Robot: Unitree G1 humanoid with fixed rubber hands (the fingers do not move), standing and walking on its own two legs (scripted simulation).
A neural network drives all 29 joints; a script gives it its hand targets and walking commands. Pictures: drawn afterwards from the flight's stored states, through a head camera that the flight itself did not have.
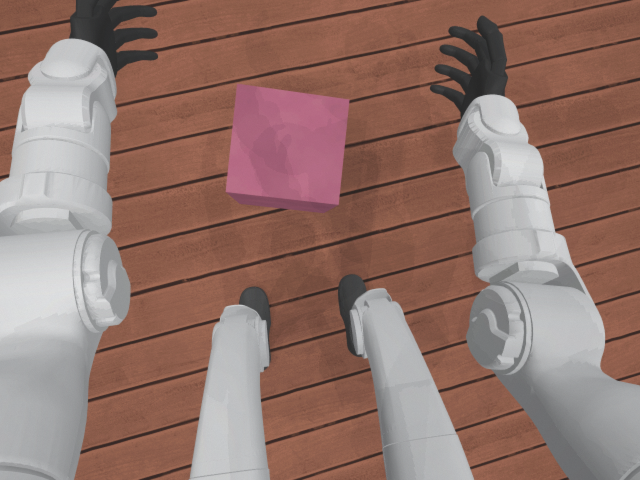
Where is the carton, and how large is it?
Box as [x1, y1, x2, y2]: [226, 84, 349, 212]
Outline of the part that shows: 237,84 226,192 239,203 317,212 324,212 337,205 349,99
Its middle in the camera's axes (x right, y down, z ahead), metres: -0.07 -0.17 +0.84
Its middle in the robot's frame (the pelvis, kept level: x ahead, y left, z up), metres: +0.52 -0.01 -0.52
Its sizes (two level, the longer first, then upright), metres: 0.210 0.200 0.250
